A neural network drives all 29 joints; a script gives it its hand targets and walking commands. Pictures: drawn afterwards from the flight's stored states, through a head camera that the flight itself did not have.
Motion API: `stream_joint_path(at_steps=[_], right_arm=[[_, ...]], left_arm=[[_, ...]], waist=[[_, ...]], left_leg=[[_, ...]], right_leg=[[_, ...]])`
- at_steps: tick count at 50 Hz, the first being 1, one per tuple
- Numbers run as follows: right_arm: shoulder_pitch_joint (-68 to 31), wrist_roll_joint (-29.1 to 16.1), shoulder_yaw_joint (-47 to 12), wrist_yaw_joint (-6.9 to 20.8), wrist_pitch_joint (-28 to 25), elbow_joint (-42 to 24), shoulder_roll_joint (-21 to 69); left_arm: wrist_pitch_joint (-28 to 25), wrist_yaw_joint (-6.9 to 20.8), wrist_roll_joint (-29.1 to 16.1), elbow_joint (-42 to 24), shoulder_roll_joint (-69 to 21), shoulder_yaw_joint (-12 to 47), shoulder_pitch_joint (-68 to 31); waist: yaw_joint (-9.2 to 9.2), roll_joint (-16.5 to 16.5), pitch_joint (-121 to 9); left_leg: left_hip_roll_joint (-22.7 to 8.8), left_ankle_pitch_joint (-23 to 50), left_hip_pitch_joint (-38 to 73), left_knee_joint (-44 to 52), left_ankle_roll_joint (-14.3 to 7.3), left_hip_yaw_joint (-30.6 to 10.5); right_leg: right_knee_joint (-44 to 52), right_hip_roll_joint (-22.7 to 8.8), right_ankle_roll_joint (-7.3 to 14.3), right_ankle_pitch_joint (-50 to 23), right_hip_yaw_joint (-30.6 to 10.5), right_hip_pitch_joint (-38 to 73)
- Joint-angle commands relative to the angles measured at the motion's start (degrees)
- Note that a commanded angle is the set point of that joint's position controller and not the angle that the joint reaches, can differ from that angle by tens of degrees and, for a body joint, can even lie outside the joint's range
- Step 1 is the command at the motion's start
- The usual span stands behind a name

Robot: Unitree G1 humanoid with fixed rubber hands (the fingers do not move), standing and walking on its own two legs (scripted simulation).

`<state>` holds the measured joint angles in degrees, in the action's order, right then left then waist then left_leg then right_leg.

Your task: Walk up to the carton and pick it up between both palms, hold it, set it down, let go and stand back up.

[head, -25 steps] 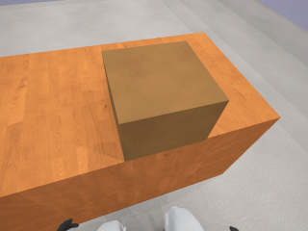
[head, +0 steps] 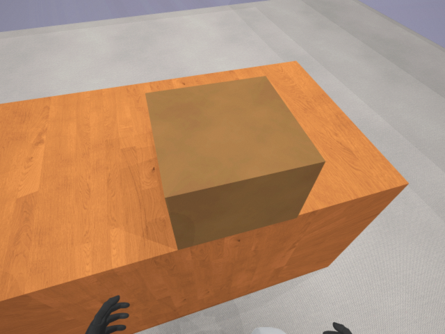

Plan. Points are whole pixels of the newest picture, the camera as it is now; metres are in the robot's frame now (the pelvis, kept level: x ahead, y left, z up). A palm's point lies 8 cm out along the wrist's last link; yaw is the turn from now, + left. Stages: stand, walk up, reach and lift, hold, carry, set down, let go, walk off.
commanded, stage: walk up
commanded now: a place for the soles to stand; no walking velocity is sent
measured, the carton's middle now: (224, 158) +0.47 -0.01 +0.00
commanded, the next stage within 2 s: none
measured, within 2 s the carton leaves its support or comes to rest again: neither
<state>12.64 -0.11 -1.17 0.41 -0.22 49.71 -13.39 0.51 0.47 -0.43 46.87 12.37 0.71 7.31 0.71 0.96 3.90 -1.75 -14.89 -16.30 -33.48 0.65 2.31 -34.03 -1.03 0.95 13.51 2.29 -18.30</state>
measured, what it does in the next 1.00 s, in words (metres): steps to the right: right foot, then left foot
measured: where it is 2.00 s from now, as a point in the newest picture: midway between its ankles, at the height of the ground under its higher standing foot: outside the picture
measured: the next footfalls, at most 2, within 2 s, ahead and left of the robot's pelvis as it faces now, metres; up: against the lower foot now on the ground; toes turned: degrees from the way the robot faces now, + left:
right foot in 0.54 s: +0.02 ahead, -0.20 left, +0.00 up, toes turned +14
left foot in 0.86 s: +0.00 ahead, +0.01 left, +0.00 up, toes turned +16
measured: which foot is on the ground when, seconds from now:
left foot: down 0.00-0.56, up 0.58-0.84, down 0.86-1.00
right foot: down 0.00-0.24, up 0.26-0.52, down 0.54-1.00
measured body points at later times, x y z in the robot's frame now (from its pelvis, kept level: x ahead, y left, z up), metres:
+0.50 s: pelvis -0.04 -0.05 -0.01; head +0.03 -0.04 +0.43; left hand +0.09 +0.23 -0.14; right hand +0.09 -0.32 -0.13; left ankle +0.03 +0.13 -0.73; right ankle -0.03 -0.20 -0.70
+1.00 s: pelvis -0.08 -0.10 -0.01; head -0.08 -0.09 +0.44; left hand -0.07 +0.16 -0.15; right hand +0.05 -0.32 -0.13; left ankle -0.10 +0.00 -0.73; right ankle -0.03 -0.22 -0.72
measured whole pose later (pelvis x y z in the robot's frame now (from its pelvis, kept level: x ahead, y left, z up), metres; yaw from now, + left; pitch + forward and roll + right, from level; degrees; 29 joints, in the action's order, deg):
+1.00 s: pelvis -0.08 -0.10 -0.01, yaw +14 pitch -2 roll +1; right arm 18.9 0.9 1.3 -0.2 -0.4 45.4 -9.7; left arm 1.5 0.0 1.5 47.0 14.5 -0.7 16.0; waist -0.3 3.8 1.2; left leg 4.1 -19.9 -14.7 -36.6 -2.3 -2.1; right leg -43.5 -3.5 0.0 28.9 2.0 -19.1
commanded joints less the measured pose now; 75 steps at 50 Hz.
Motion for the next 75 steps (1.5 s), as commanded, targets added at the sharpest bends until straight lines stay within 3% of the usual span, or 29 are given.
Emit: stream_joint_path(at_steps=[1, 10, 11, 12, 13, 15, 20, 24, 26, 27, 28, 29, 30, 32, 34, 39, 41, 42, 43, 44, 45, 46, 48, 51, 52, 54, 56, 67, 75], right_arm=[[-0.9, -0.3, 1.7, -0.1, -0.8, -3.2, -7.3], [0.2, -0.1, 1.7, -0.1, -0.6, -1.5, -7.3], [2.1, 1.1, 4.3, -1.8, -1.5, -4.0, -11.9], [4.4, 1.7, 5.5, -2.7, -1.9, -4.0, -15.2], [5.2, 1.9, 6.2, -3.4, -1.9, -4.1, -16.2], [5.0, 2.4, 7.0, -4.6, -1.8, -5.7, -14.8], [-0.9, 2.4, 8.1, -5.1, -1.5, -11.1, -11.6], [-4.3, 3.3, 8.3, -3.8, -0.7, -14.1, -12.3], [-5.1, 3.0, 7.4, -2.5, 0.8, -14.2, -11.1], [-2.2, 2.5, 6.0, -2.0, 1.3, -14.7, -7.0], [0.5, 2.1, 5.3, -2.3, 1.7, -14.9, -4.3], [-0.4, 2.0, 5.9, -3.5, 2.2, -15.8, -6.6], [-0.6, 2.0, 6.4, -3.7, 2.2, -15.2, -8.5], [3.3, 1.0, 7.0, -3.0, 1.3, -12.0, -9.7], [3.4, 1.6, 6.8, -2.3, 1.1, -11.5, -8.8], [0.8, 1.9, 5.2, -0.5, 1.1, -11.9, -5.2], [5.5, 1.5, 5.3, 0.0, 0.3, -10.4, -3.9], [8.9, 1.6, 5.7, 0.0, -0.4, -9.5, -4.4], [11.2, 1.8, 6.4, -0.1, -1.0, -8.9, -6.8], [10.2, 0.8, 7.0, -0.3, -1.2, -9.7, -9.8], [8.3, 0.0, 7.0, -0.9, -1.0, -8.8, -10.4], [6.5, 0.2, 5.8, -1.0, -1.2, -8.3, -8.3], [4.2, 1.3, 4.7, -1.4, -1.3, -8.5, -6.7], [1.0, 1.2, 3.7, -0.5, -1.2, -8.2, -5.8], [1.0, 1.2, 3.2, -0.1, -1.2, -8.1, -4.5], [4.3, 0.6, 2.6, -0.2, -0.8, -6.7, -2.6], [4.9, 0.7, 2.5, -0.3, -0.6, -5.0, -3.5], [3.9, 0.6, 1.4, -0.8, -2.0, -1.3, -5.2], [4.1, 0.8, 1.2, -1.1, -1.6, 0.1, -6.0]], left_arm=[[-1.0, -0.2, 0.0, -2.3, 7.1, -1.3, 1.0], [-1.4, -0.3, 0.0, 0.7, 8.8, -1.0, 2.3], [0.6, -0.1, 1.8, -1.9, 14.0, -3.2, -3.5], [1.5, 0.1, 2.7, -2.9, 12.0, -2.7, -4.2], [2.3, 0.1, 3.2, -3.5, 10.5, -2.6, -3.2], [3.6, -0.2, 3.6, -4.2, 8.4, -2.8, -1.2], [5.7, 0.4, 3.5, -6.3, 8.3, -3.6, -1.3], [5.0, 1.2, 2.0, -6.1, 7.1, -3.2, 3.2], [3.9, 1.2, 1.3, -4.0, 8.1, -4.1, 8.7], [3.4, 1.2, 1.0, -4.6, 11.8, -5.1, 7.9], [3.2, 0.8, 0.8, -6.7, 16.4, -5.8, 4.3], [3.2, -0.1, -0.1, -7.0, 20.9, -7.0, 1.7], [3.0, -0.7, 0.0, -8.1, 18.2, -6.6, -2.1], [2.5, -1.3, 1.3, -9.7, 12.2, -5.3, -6.2], [1.0, -1.4, 1.7, -9.9, 9.6, -5.0, -3.8], [-0.5, -1.9, 2.6, -6.9, 9.2, -4.7, 3.4], [-0.4, -1.6, 3.2, -6.2, 10.7, -4.4, 2.8], [-0.2, -1.2, 3.3, -5.9, 9.9, -3.7, 4.0], [-0.2, -0.5, 3.1, -5.5, 7.1, -2.5, 5.9], [-0.2, -0.1, 2.1, -6.6, 4.3, -1.5, 6.4], [0.3, -0.8, 1.8, -6.7, 5.7, -1.9, 3.6], [0.3, -0.8, 1.8, -7.0, 5.7, -2.0, 2.5], [-0.7, -0.4, 1.6, -5.7, 5.2, -1.7, 4.9], [-2.9, -0.7, 2.2, -4.1, 5.1, -1.6, 9.7], [-3.3, -0.8, 2.3, -3.8, 6.3, -1.6, 10.0], [-2.7, -0.9, 1.6, -2.9, 9.3, -2.0, 7.9], [-1.8, -0.8, 1.2, -2.4, 9.3, -1.8, 7.3], [-2.0, -0.7, 1.4, 0.7, 8.2, -1.0, 8.5], [-1.4, -0.9, 1.4, 2.4, 9.0, -1.0, 8.4]], waist=[[-1.68, -3.4, -4.4], [-0.54, -0.7, -4.2], [1.07, 1.3, -0.6], [1.61, -3.2, -2.9], [2.15, -6.5, -4.0], [1.70, -8.4, -6.5], [-0.15, -10.2, -8.2], [-2.18, -12.5, -12.1], [-4.86, -5.1, -12.1], [-4.09, 6.6, -9.5], [-2.08, 17.4, -7.0], [-3.44, 18.7, -7.0], [-2.53, 16.2, -4.1], [-0.04, 12.2, -2.5], [-0.80, 10.2, -2.9], [-3.87, 7.5, -0.6], [-0.96, 6.2, -1.9], [0.49, 2.6, -2.9], [1.14, -4.7, -4.2], [0.27, -11.7, -3.5], [1.01, -6.9, 0.7], [0.51, -6.8, 3.0], [-0.47, -9.3, 1.7], [-2.48, -7.6, -2.9], [-2.28, -6.7, -3.9], [-0.09, -1.7, -1.2], [0.26, -0.3, 2.8], [-1.10, 1.3, -2.1], [-1.35, -2.3, -2.0]], left_leg=[[-5.1, -2.1, -1.9, 10.2, -4.3, -8.7], [-3.8, -2.7, 1.2, 9.0, -3.8, -7.3], [-9.8, 12.5, -0.2, 9.6, -6.2, -15.9], [-16.1, 25.1, 3.4, 10.8, -10.4, -23.1], [-21.7, 35.9, 7.0, 11.3, -15.1, -28.1], [-23.9, 42.1, 10.3, 9.5, -19.2, -27.2], [-16.6, 34.6, 7.3, 7.5, -14.8, -21.6], [-11.6, 23.2, 1.9, 2.1, -10.5, -17.4], [-3.0, 11.2, -6.8, -8.7, -5.5, -13.2], [4.4, -5.6, -15.7, -16.3, -2.5, -8.1], [8.6, -25.6, -20.5, -24.1, 0.2, -5.6], [6.0, -26.5, -18.1, -34.3, -0.2, -11.5], [4.9, -24.4, -17.7, -38.9, 0.0, -13.1], [4.8, -17.9, -18.4, -38.2, 0.5, -12.4], [4.0, -16.0, -17.0, -34.2, 1.2, -10.5], [1.9, -16.8, -11.9, -12.6, 1.7, -6.6], [2.6, -7.1, 1.8, 2.0, 0.1, -4.9], [2.5, 0.6, 10.3, 9.2, -0.8, -6.7], [-2.7, -1.6, 15.6, 12.2, -3.0, -17.7], [-11.9, -16.1, 10.9, 18.0, -8.0, -35.5], [-14.2, -21.1, -1.9, 19.2, -13.3, -40.0], [-13.4, -19.5, -4.7, 19.7, -14.0, -36.6], [-10.2, -4.3, 2.3, 15.7, -11.9, -27.3], [-4.9, 9.6, -2.6, 8.5, -6.8, -17.6], [-2.8, 9.8, -4.0, 6.7, -5.0, -15.1], [0.9, -0.8, -2.1, 5.8, -3.6, -12.5], [1.1, -3.9, -0.9, 6.5, -3.8, -13.4], [0.1, 9.8, -1.2, 6.1, -3.8, -14.0], [0.3, 12.6, -2.1, 4.7, -3.7, -14.4]], right_leg=[[8.3, -5.0, 2.7, 3.3, -7.3, 2.7], [11.9, -6.0, 2.4, 6.0, -8.9, -0.5], [0.0, -3.3, 0.7, -2.8, -2.7, -1.9], [-8.8, -1.1, -1.3, -1.2, -0.4, -4.8], [-16.8, 0.2, -2.5, 13.8, -0.6, -8.9], [-29.3, -2.8, -2.9, 21.9, -5.4, -13.1], [-31.5, -4.2, -4.4, 16.3, -8.7, -11.0], [-10.2, -3.5, -3.0, 13.3, -4.6, 2.4], [7.7, -0.7, -1.5, 0.4, -1.8, 14.1], [10.9, -7.9, 0.4, 2.6, -11.7, 14.2], [15.3, -20.4, 4.9, -0.9, -26.5, 7.6], [20.4, -26.4, 11.9, 6.2, -35.2, -2.5], [20.8, -25.5, 12.9, 11.8, -33.0, -4.7], [13.8, -17.4, 10.1, 6.0, -18.9, 1.7], [11.8, -16.9, 9.7, 2.7, -17.1, 3.4], [14.0, -19.2, 10.1, 18.8, -17.6, 5.4], [10.5, -17.7, 8.2, 15.9, -12.5, -0.5], [6.2, -15.4, 5.7, 15.4, -9.4, -6.3], [-1.2, -11.1, 2.1, 18.8, -5.0, -12.5], [-9.9, -4.0, -1.7, 20.5, 1.2, -16.6], [-12.8, -3.0, -1.4, 22.6, -1.6, -9.3], [-13.3, -3.4, -1.3, 21.0, -2.3, -7.4], [-7.7, -3.3, -0.5, 14.7, -2.3, -8.8], [5.7, -2.7, 0.6, -4.7, -1.1, 8.0], [6.8, -4.5, 1.3, -7.1, -4.1, 10.9], [11.2, -8.4, 4.2, 6.5, -10.8, 4.3], [14.4, -8.2, 4.0, 13.7, -10.7, 0.4], [11.6, -6.7, 3.5, -1.7, -4.2, 10.1], [10.5, -7.7, 3.9, -3.6, -1.9, 11.2]])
